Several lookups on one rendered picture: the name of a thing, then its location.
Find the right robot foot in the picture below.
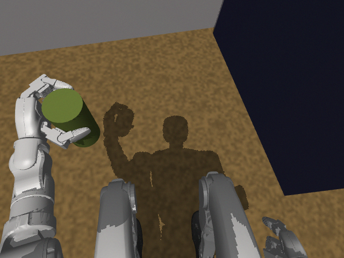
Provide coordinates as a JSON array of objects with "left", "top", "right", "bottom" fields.
[{"left": 191, "top": 211, "right": 214, "bottom": 258}]

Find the right robot hand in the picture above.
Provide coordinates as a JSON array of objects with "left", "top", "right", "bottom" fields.
[{"left": 262, "top": 217, "right": 308, "bottom": 258}]

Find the left robot arm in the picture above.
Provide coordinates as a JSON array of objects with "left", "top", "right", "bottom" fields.
[{"left": 0, "top": 137, "right": 63, "bottom": 258}]

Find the can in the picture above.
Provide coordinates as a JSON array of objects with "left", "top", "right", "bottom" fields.
[{"left": 41, "top": 88, "right": 100, "bottom": 147}]

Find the left robot hand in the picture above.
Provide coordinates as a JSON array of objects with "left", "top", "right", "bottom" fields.
[{"left": 15, "top": 74, "right": 91, "bottom": 149}]

